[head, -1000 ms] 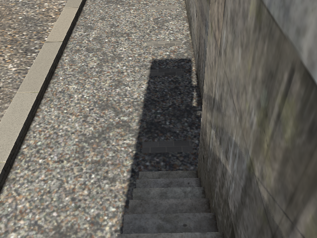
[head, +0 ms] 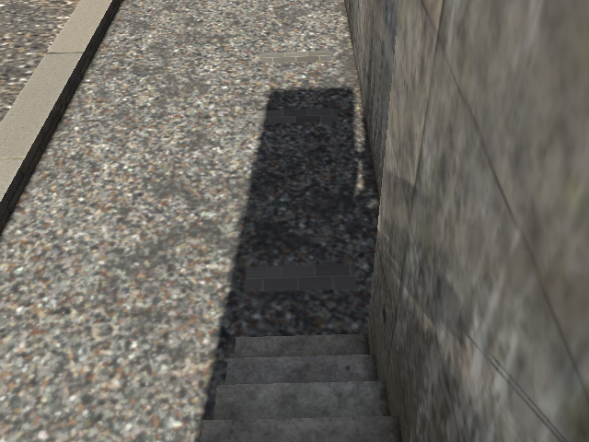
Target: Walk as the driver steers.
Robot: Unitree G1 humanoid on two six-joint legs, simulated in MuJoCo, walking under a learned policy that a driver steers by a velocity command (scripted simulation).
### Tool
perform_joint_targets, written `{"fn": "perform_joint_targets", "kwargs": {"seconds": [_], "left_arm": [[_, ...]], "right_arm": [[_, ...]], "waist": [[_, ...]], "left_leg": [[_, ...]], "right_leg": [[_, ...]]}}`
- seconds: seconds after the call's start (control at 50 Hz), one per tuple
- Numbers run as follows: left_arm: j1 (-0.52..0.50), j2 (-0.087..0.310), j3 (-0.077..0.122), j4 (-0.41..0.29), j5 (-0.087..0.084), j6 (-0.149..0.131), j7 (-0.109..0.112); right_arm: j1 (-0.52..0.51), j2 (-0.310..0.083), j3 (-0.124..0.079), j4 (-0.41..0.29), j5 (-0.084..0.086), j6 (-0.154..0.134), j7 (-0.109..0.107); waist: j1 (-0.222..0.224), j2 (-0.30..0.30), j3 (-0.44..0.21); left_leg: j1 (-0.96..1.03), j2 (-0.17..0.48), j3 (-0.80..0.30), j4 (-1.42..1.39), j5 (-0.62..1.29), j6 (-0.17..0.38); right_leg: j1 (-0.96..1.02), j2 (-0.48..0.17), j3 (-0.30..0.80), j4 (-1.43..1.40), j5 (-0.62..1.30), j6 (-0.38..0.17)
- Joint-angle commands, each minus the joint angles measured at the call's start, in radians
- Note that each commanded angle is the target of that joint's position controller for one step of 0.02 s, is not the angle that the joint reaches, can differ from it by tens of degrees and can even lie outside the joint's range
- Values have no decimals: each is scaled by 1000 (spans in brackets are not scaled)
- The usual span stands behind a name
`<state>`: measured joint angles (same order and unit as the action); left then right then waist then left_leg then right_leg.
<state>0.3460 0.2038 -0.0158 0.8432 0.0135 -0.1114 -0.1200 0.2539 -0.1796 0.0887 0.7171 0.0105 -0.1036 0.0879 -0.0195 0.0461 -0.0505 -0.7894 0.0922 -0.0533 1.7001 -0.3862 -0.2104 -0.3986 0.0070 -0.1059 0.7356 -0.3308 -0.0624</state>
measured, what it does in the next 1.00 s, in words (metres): walks ahead: left foot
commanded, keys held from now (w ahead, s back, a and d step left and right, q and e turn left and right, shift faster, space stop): no key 0.82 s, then w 0.18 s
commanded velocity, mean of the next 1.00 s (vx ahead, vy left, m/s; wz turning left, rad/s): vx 0.04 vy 0.00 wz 0.00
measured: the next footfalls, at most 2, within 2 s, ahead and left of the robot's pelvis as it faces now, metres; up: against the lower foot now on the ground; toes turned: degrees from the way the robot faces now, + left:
left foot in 0.24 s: +0.13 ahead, +0.18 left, +0.00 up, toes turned +1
right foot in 1.46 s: +0.32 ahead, -0.05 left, -0.19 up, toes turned +1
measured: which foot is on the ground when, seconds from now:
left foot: down 0.00-0.08, up 0.10-0.22, down 0.24-1.00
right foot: down 0.00-1.00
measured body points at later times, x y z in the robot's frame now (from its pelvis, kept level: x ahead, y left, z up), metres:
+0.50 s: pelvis +0.07 +0.04 +0.01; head +0.09 +0.04 +0.46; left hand +0.23 +0.29 -0.09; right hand +0.17 -0.23 -0.11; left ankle +0.09 +0.18 -0.71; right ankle +0.04 -0.09 -0.71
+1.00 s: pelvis +0.10 +0.07 +0.01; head +0.11 +0.07 +0.46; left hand +0.14 +0.35 -0.11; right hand +0.20 -0.23 -0.11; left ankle +0.06 +0.15 -0.71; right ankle +0.04 -0.09 -0.71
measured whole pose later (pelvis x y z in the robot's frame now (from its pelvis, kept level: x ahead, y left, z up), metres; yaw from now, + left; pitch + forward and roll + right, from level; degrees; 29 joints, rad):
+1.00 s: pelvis +0.10 +0.07 +0.01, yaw -1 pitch +0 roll -1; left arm 0.37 0.31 0.05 0.78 0.10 -0.05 -0.10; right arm 0.20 -0.36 -0.01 0.95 -0.02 -0.11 -0.02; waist 0.03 0.01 0.01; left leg -0.29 -0.01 0.07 0.71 -0.39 0.00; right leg -0.24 -0.09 -0.05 0.67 -0.45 -0.04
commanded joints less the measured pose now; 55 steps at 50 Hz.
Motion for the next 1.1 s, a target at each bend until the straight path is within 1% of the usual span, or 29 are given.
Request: {"fn": "perform_joint_targets", "kwargs": {"seconds": [0.02,0.04,0.1,0.12,0.14,0.16,0.18,0.2,0.22,0.24,0.26,0.28,0.3,0.32,0.34,0.38,0.5,0.82,0.86,0.9,0.94,0.96,0.98,1.0,1.02,1.04,1.06,1.08,1.1], "left_arm": [[-157,59,-22,-133,-14,-76,34],[-111,23,-35,-104,-4,-80,29],[86,66,-8,-49,36,-67,3],[119,76,-1,-31,26,-62,-5],[59,106,10,-51,-8,-41,-26],[47,139,21,-59,-31,-23,-51],[-24,184,30,-66,8,-17,-56],[-129,163,23,-103,11,-16,-61],[-204,137,18,-125,14,-20,-55],[-214,130,13,-122,5,-11,-52],[-130,130,17,-110,-4,2,-42],[-54,151,31,-89,-2,17,-36],[-80,220,61,-133,16,25,-30],[-101,219,65,-128,46,29,-25],[-110,197,63,-136,47,33,-23],[-128,180,58,-126,30,41,-25],[-136,182,61,-136,36,60,-25],[-63,199,68,-137,39,67,-30],[-10,249,91,-126,50,70,-18],[26,317,121,-119,75,64,5],[29,285,118,-117,94,52,30],[-7,240,99,-121,99,43,38],[-92,209,84,-138,102,36,38],[-125,188,73,-142,92,38,21],[-110,140,63,-174,117,46,14],[-148,98,47,-231,109,42,0],[-205,38,30,-256,97,26,0],[-160,21,30,-247,75,17,6],[-116,81,52,-214,69,20,4]], "right_arm": [[180,-141,-54,25,-33,10,10],[87,-121,-54,8,-29,-7,-3],[-147,-105,-62,-52,10,-43,-42],[-146,-79,-54,-51,5,-41,-48],[-86,-52,-46,-24,2,-25,-51],[-10,-16,-33,15,13,-17,-48],[119,-4,-34,73,-18,-14,-30],[121,-17,-42,66,-39,-19,-23],[52,-43,-49,58,-43,-28,-25],[32,-54,-44,48,-21,-36,-30],[4,-105,-47,47,4,-33,-42],[-32,-193,-76,65,19,-33,-65],[-79,-243,-83,92,14,-30,-70],[-81,-233,-81,109,10,-32,-60],[-103,-240,-84,116,9,-31,-58],[-114,-232,-81,136,18,-21,-56],[-103,-247,-84,178,13,-12,-60],[-139,-293,-92,218,11,14,-67],[-153,-320,-105,216,-1,18,-78],[-160,-320,-116,195,-25,11,-97],[-115,-260,-110,194,-40,-11,-111],[-76,-239,-108,185,-36,-24,-118],[-7,-236,-109,184,-39,-37,-121],[9,-264,-122,185,-24,-45,-125],[99,-272,-121,194,-37,-48,-140],[234,-355,-152,204,-43,-54,-150],[411,-386,-160,247,-57,-68,-138],[443,-369,-159,292,-84,-60,-123],[412,-318,-143,301,-91,-47,-103]], "waist": [[-28,-62,216],[10,-78,209],[113,-107,130],[109,-113,86],[53,-100,47],[15,-99,28],[-56,-157,-20],[-96,-121,-15],[-93,-89,5],[-94,-72,7],[-40,-14,-6],[17,-25,-21],[37,-105,-36],[32,-71,-45],[37,-8,-17],[41,-9,15],[34,-4,-31],[21,-44,39],[37,-81,68],[58,-152,111],[73,-193,129],[39,-181,124],[-27,-131,111],[-60,-45,85],[-45,60,-11],[-115,197,-7],[-204,142,78],[-165,12,183],[-124,-84,201]], "left_leg": [[104,13,23,-588,180,35],[51,17,20,-702,182,60],[-191,-1,11,-759,74,67],[-147,16,7,-806,56,48],[108,22,50,-881,42,18],[288,3,64,-927,190,0],[531,-20,61,-657,324,-3],[545,-11,25,-673,288,4],[555,0,12,-785,300,24],[548,10,6,-934,388,44],[543,15,-15,-1044,521,73],[535,-2,12,-1036,475,112],[534,-10,39,-1045,551,161],[550,-9,61,-1059,521,159],[505,-18,52,-1087,453,173],[477,-12,39,-1126,388,169],[541,-33,62,-1147,435,173],[621,-68,77,-1227,291,178],[585,-98,103,-1198,43,190],[491,-139,158,-1068,-168,203],[475,-130,176,-876,-48,203],[494,-102,131,-865,15,208],[585,-92,122,-932,68,207],[675,-122,154,-1106,77,198],[793,-94,76,-1089,352,281],[893,77,-271,-1210,376,460],[979,213,-580,-1259,326,605],[1030,305,-607,-1210,287,612],[979,288,-541,-1145,299,593]], "right_leg": [[-267,-90,87,-262,-183,-13],[-99,-98,84,-210,34,6],[445,-148,147,-113,646,19],[499,-174,188,-104,799,-2],[319,-193,209,-154,840,-32],[208,-207,221,-190,777,-31],[-19,-227,202,-177,658,-46],[-76,-235,177,-166,572,-30],[-114,-213,153,-129,619,0],[-55,-179,138,-94,653,47],[5,-148,139,-88,596,90],[32,-116,131,-98,531,106],[93,-53,81,-107,438,94],[73,-56,57,-112,402,91],[92,-59,51,-143,305,90],[114,-47,31,-167,192,97],[163,-44,20,-203,260,102],[113,-55,28,-294,152,110],[105,-83,66,-358,-110,60],[79,-156,159,-433,-397,-52],[38,-270,263,-439,-436,-155],[14,-302,288,-390,-402,-173],[-49,-268,239,-265,-344,-161],[-90,-182,169,-129,-285,-163],[-110,-73,83,105,-247,-94],[-311,55,26,455,-297,18],[-613,104,264,681,-343,32],[-861,82,448,771,-218,26],[-920,63,451,826,-96,25]]}}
